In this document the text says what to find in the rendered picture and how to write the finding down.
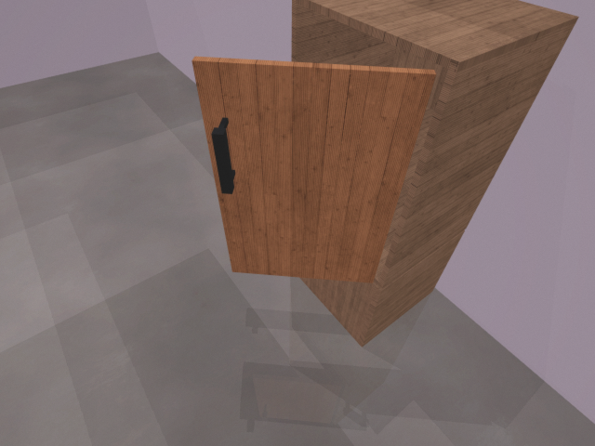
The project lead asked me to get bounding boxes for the handle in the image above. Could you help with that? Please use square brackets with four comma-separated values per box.
[211, 117, 235, 194]

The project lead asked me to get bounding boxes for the cupboard door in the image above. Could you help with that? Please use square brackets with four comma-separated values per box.
[192, 57, 436, 283]

